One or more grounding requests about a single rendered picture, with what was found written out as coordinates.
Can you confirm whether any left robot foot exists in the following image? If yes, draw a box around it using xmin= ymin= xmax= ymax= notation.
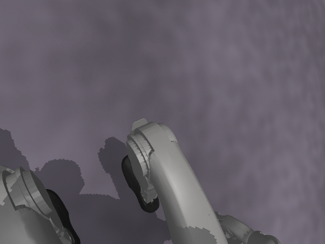
xmin=46 ymin=189 xmax=80 ymax=244

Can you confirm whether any right robot hand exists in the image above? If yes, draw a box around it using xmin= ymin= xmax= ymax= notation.
xmin=215 ymin=211 xmax=254 ymax=244

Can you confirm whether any right robot arm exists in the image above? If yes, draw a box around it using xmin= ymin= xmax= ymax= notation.
xmin=247 ymin=231 xmax=281 ymax=244

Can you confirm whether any right robot foot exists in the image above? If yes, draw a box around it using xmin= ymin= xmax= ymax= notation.
xmin=121 ymin=155 xmax=159 ymax=213

